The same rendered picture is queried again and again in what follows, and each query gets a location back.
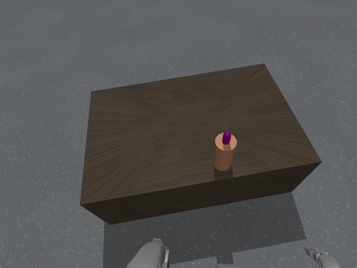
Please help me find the right robot hand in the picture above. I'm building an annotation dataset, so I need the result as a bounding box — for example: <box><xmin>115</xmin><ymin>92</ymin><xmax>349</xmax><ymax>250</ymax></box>
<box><xmin>305</xmin><ymin>246</ymin><xmax>341</xmax><ymax>268</ymax></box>

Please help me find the bottle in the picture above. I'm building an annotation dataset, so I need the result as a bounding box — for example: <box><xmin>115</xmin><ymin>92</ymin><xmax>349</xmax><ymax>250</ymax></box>
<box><xmin>213</xmin><ymin>131</ymin><xmax>237</xmax><ymax>171</ymax></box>

